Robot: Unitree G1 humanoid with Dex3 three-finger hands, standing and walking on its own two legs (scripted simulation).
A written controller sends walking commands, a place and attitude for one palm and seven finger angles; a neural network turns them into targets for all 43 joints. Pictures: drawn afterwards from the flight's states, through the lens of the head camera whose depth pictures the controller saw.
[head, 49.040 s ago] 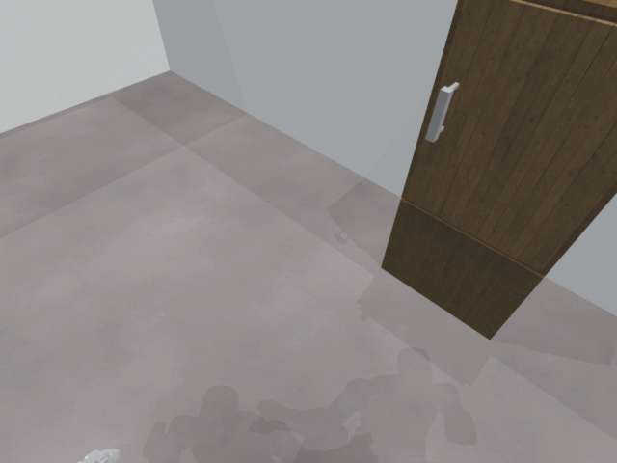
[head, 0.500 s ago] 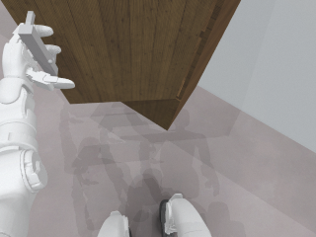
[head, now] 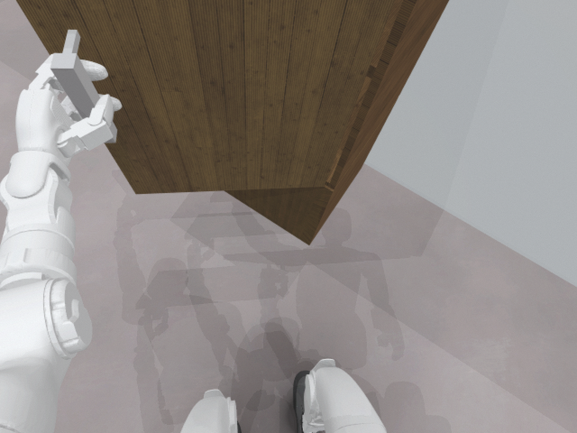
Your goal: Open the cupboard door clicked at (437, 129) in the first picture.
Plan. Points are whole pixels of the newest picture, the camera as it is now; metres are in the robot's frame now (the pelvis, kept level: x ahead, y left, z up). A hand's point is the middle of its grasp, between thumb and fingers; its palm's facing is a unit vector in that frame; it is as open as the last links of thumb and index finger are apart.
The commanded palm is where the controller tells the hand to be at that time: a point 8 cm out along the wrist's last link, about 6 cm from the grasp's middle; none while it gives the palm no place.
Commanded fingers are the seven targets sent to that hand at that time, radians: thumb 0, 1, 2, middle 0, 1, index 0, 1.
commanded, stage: close the thumb around the handle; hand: left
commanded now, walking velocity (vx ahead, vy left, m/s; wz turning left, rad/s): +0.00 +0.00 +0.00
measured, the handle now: (91, 90) +0.56 +0.23 +0.06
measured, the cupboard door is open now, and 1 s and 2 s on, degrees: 39 69 79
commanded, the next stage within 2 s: pull the door open along its arc in 0.06 s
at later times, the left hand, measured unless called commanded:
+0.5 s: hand (102, 139) +0.48 +0.20 +0.07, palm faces +0.00 -1.00 -0.02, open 6.1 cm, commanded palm +0.42 +0.25 +0.06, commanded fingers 0.00 0.90 0.90 -0.40 -1.35 -0.40 -1.35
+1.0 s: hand (172, 252) +0.33 +0.11 +0.07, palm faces +0.44 -0.90 +0.04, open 6.3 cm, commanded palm +0.25 +0.14 +0.06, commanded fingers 0.00 0.90 0.90 -0.40 -1.35 -0.40 -1.35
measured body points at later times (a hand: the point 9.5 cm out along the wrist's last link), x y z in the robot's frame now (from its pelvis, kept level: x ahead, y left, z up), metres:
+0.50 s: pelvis +0.00 +0.00 +0.01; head +0.13 +0.01 +0.44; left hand +0.48 +0.25 +0.07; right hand +0.01 -0.26 -0.10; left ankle -0.03 +0.09 -0.67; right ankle +0.06 -0.12 -0.67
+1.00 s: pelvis +0.02 -0.01 +0.02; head +0.09 -0.01 +0.46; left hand +0.30 +0.15 +0.07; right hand +0.22 -0.21 -0.08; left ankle -0.03 +0.09 -0.67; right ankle +0.06 -0.12 -0.67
